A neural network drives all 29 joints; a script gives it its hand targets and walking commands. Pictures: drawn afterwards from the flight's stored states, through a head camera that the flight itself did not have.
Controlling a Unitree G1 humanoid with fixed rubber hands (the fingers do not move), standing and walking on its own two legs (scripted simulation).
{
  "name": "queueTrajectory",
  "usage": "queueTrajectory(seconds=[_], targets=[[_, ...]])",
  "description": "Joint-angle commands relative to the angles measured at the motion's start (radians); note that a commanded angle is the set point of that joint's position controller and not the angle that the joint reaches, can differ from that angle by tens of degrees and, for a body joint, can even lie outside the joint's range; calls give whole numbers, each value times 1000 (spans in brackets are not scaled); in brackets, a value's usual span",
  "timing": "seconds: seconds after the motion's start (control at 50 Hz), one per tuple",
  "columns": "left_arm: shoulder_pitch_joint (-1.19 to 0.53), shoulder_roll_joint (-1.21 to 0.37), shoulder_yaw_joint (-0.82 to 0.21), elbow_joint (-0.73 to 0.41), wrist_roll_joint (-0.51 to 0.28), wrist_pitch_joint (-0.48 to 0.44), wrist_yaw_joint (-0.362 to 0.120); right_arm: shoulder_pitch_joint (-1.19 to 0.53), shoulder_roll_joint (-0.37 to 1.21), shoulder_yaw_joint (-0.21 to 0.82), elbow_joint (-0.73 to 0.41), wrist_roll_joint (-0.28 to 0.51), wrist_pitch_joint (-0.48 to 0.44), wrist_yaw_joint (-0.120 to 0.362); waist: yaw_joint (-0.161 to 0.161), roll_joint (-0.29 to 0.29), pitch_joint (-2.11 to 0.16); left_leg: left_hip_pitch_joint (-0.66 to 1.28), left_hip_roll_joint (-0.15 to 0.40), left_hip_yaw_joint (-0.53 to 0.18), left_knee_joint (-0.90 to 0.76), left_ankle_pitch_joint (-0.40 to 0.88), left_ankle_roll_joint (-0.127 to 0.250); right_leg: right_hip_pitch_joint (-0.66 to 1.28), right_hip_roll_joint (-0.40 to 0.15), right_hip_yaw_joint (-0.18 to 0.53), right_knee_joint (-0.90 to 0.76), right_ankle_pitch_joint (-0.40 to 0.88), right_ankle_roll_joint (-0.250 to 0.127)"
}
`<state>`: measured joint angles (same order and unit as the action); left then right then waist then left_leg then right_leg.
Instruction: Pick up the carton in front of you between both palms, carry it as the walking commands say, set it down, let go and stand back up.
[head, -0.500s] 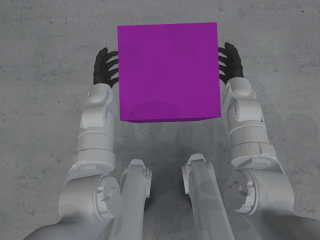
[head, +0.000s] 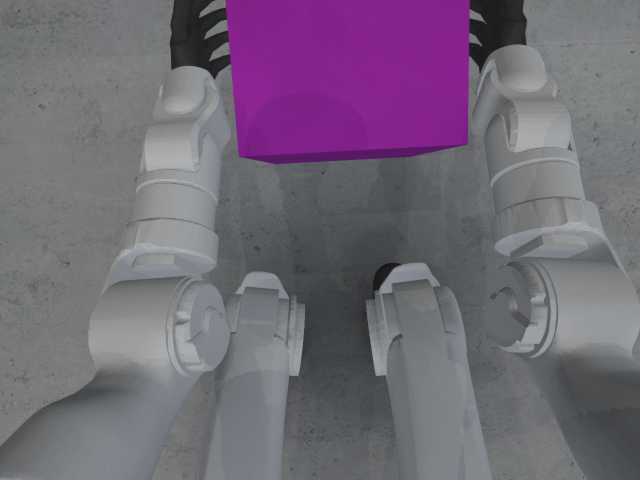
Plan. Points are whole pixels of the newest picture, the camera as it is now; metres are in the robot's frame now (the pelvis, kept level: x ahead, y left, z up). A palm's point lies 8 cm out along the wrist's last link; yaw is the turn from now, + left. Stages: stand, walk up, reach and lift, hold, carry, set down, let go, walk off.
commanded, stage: set down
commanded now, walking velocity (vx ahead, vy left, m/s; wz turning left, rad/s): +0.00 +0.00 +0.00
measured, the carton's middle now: (342, 71) +0.54 -0.05 -0.23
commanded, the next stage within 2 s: none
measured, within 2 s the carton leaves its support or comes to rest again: rests again in 0.54 s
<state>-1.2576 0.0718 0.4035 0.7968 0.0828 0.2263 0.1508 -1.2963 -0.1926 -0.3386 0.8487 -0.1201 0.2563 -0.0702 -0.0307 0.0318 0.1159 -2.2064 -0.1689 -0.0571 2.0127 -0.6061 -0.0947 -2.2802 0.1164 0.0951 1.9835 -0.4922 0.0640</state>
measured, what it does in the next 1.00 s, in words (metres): stands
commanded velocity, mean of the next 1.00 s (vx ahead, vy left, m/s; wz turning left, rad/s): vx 0.00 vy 0.00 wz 0.00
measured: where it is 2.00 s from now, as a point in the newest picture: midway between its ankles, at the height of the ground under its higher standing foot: (333, 349)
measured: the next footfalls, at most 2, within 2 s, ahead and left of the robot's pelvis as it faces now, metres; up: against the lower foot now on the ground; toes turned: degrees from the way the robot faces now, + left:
none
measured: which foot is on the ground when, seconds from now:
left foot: down 0.00-1.00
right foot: down 0.00-1.00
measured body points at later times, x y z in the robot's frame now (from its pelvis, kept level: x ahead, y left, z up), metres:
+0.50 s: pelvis +0.00 +0.00 -0.04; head +0.36 -0.02 +0.23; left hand +0.54 +0.10 -0.21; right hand +0.53 -0.20 -0.21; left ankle +0.10 +0.12 -0.38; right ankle +0.12 -0.12 -0.38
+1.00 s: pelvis -0.01 +0.00 -0.05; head +0.36 -0.02 +0.21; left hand +0.54 +0.11 -0.22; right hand +0.53 -0.20 -0.22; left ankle +0.10 +0.12 -0.38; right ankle +0.12 -0.12 -0.38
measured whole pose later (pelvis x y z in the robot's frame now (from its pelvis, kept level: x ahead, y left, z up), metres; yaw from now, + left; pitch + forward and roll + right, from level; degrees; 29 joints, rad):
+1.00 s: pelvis -0.01 +0.00 -0.05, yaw +1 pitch +36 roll +1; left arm -1.40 0.16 0.36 1.02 0.08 0.16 0.08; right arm -1.40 -0.28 -0.36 1.05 -0.10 0.18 0.03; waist -0.05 0.03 0.35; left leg -2.21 -0.15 -0.04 2.21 -0.63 -0.07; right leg -2.26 0.04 0.04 2.18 -0.54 0.03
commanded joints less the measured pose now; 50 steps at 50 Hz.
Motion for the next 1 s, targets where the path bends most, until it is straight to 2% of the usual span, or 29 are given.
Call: queueTrajectory(seconds=[0.0, 0.04, 0.1, 0.16, 0.26, 0.42, 0.62, 0.64, 0.98], targets=[[-712, -843, -473, -65, -123, -42, -226, -616, 890, 432, -66, 138, -44, 235, -19, -57, -1254, 488, -17, 155, -111, 305, 39, 808, 4, -165, -76, 348, -16], [-742, -840, -494, -78, -141, -48, -226, -664, 893, 455, -99, 171, -53, 235, -30, -54, -1264, 502, -13, 153, -90, 310, 44, 774, 2, -166, -58, 359, -15], [-760, -862, -544, -97, -175, -59, -220, -683, 881, 468, -124, 207, -67, 240, -42, 6, -1276, 524, -12, 160, -53, 388, 37, 797, 1, -152, -21, 440, -27], [-764, -886, -584, -114, -202, -68, -214, -647, 887, 468, -113, 219, -71, 242, -58, 34, -1308, 536, -13, 154, -33, 435, 32, 830, -1, -153, 11, 494, -33], [-715, -888, -563, -57, -188, -72, -218, -583, 880, 420, -38, 193, -71, 262, -76, 51, -1163, 483, -15, 142, -25, 401, 35, 711, -4, -158, 29, 435, -40], [-694, -837, -472, 15, -140, -78, -224, -617, 834, 367, -3, 165, -83, 287, -60, 30, -982, 415, -18, 127, -18, 343, 55, 561, -8, -161, 40, 332, -47], [-726, -770, -458, 58, -151, -99, -231, -654, 762, 356, 26, 168, -111, 277, -66, 25, -878, 365, -9, 117, 9, 318, 62, 546, -16, -146, 61, 317, -60], [-709, -765, -449, 71, -145, -98, -234, -652, 756, 352, 35, 165, -112, 278, -57, 27, -853, 354, -9, 119, 9, 307, 63, 539, -18, -143, 61, 303, -60], [-598, -571, -279, 211, -29, -72, -269, -549, 595, 202, 179, 54, -89, 292, -31, 26, -538, 210, 4, 103, 3, 127, 85, 420, -23, -111, 41, 119, -84]])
